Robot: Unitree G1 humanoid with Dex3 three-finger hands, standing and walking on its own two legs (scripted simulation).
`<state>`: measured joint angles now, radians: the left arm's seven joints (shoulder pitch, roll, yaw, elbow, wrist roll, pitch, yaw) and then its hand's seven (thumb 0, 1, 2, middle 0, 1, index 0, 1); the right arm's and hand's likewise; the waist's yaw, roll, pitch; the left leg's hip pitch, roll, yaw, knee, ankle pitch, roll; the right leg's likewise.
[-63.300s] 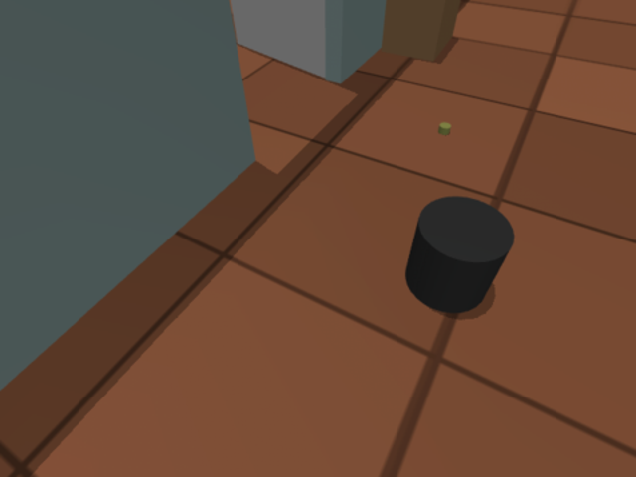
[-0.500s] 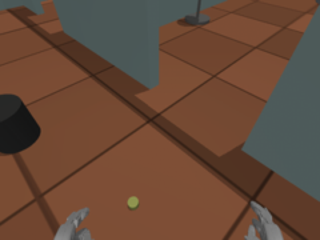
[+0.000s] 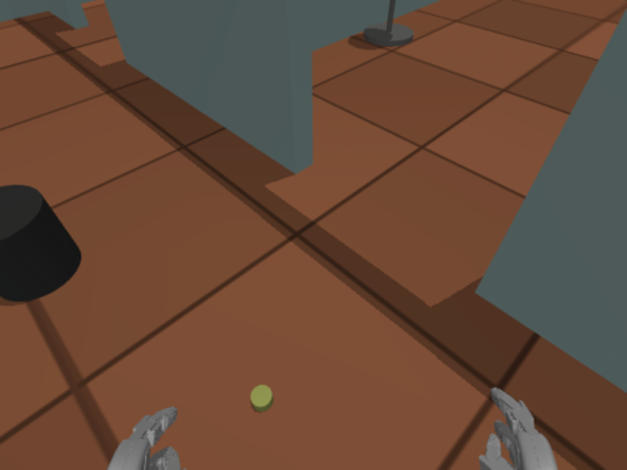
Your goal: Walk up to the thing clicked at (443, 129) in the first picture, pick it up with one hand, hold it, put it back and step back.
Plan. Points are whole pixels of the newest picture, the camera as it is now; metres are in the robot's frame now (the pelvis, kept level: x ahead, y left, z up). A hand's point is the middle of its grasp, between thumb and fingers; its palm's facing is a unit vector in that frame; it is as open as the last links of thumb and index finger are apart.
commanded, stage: home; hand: left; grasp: from above
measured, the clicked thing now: (262, 398) +0.48 +0.17 -0.69
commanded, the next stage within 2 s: stand in 0.80 s
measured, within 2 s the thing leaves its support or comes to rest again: neither
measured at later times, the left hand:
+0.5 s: hand out of the picture +0.17 +0.18 -0.05, palm faces +0.04 -0.98 -0.19, open 7.4 cm
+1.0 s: hand out of the picture +0.16 +0.20 -0.08, palm faces +0.00 -0.96 -0.30, open 7.4 cm
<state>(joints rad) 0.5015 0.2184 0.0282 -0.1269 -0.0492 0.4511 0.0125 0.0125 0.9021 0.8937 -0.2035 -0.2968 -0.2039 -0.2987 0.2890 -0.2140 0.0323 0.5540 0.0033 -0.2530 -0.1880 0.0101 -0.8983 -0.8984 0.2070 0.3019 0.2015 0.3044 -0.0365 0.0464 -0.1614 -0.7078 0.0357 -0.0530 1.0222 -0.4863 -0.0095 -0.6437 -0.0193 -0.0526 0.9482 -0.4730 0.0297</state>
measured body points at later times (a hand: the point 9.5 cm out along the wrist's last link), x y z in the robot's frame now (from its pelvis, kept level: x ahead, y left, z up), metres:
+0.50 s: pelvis +0.01 +0.00 +0.00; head +0.03 +0.01 +0.45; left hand +0.16 +0.23 -0.03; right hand +0.17 -0.25 -0.06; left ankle +0.01 +0.12 -0.68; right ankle +0.00 -0.14 -0.68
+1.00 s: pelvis +0.00 +0.00 +0.01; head +0.02 +0.01 +0.46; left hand +0.16 +0.25 -0.06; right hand +0.15 -0.25 -0.08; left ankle +0.01 +0.12 -0.68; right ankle +0.00 -0.14 -0.68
